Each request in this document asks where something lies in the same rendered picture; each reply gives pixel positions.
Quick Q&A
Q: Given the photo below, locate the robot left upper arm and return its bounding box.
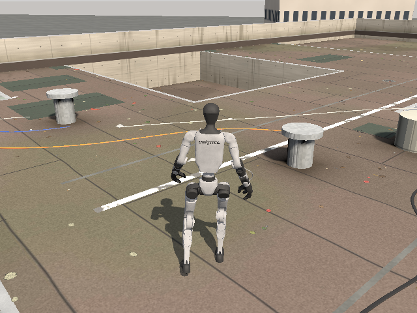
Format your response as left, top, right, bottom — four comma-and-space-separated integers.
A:
177, 130, 197, 165

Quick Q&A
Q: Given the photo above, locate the left robot forearm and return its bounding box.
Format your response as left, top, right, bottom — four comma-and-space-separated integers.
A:
172, 155, 183, 175

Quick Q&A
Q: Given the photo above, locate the right robot hand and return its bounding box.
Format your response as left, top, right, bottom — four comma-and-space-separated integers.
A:
238, 184, 253, 200

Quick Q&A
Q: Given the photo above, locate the right robot thigh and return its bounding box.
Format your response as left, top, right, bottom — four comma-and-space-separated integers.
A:
216, 182, 230, 222

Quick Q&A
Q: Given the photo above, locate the left robot hand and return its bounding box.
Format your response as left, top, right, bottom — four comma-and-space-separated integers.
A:
171, 171, 186, 183

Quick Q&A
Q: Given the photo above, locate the right robot forearm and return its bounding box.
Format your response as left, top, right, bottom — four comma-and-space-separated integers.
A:
236, 159, 250, 187

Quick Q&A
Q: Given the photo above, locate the humanoid robot head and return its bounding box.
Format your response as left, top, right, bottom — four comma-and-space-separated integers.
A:
199, 103, 221, 134

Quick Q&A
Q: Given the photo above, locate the robot right upper arm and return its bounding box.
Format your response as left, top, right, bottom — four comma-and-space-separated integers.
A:
223, 132, 242, 169

